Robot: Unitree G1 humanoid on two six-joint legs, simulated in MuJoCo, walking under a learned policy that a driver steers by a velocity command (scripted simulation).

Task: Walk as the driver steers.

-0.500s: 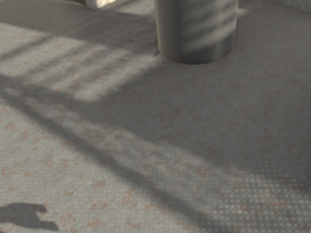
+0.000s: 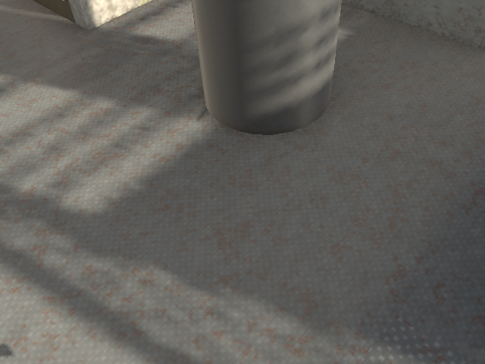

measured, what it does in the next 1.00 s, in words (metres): climbs, turning left: right foot, then left foot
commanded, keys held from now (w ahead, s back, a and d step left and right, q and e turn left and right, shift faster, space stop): w+q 0.86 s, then no key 0.14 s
